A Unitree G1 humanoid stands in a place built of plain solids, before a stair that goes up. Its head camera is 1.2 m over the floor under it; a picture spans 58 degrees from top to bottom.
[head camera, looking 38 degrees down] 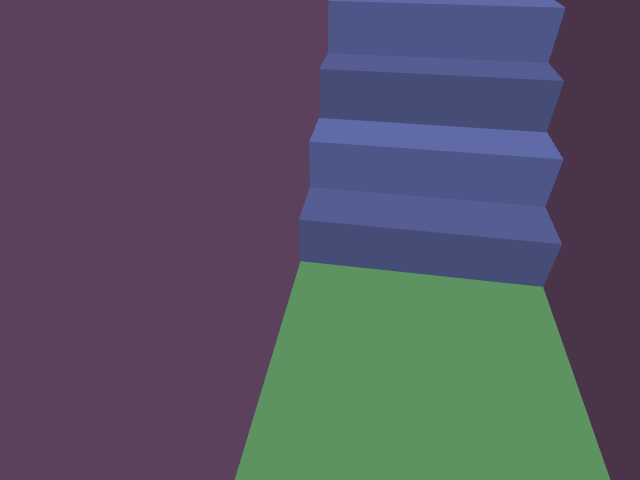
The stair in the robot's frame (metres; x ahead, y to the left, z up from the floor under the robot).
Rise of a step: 0.21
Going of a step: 0.25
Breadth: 0.98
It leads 9 degrees to the right of straight ahead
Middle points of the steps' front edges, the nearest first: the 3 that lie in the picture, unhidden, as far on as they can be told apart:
1.31 -0.40 0.22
1.56 -0.44 0.43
1.80 -0.48 0.65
